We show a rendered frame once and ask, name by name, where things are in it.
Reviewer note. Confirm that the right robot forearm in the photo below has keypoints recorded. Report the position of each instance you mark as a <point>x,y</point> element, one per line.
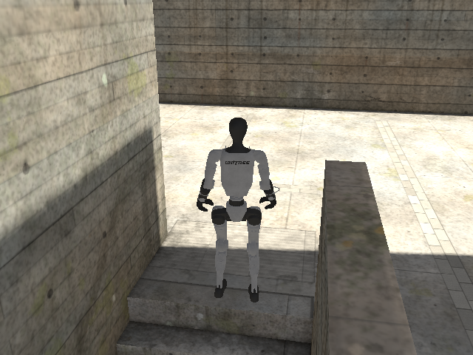
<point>270,193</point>

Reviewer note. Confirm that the robot head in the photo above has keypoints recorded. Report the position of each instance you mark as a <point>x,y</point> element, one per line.
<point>237,128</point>

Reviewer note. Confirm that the robot left hand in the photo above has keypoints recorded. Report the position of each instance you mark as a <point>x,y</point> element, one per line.
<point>200,204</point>

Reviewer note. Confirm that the left robot shin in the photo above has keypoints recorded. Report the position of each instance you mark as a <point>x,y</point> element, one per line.
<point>220,261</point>

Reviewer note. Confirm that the left robot forearm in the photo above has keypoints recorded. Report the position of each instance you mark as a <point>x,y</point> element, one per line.
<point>203,193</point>

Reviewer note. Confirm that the robot right hand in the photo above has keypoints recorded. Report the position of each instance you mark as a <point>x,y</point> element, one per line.
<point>272,202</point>

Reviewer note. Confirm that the robot right upper arm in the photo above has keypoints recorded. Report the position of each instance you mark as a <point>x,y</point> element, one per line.
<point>260,157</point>

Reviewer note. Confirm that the robot left upper arm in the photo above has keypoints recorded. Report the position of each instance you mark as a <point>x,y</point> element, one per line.
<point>213,157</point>

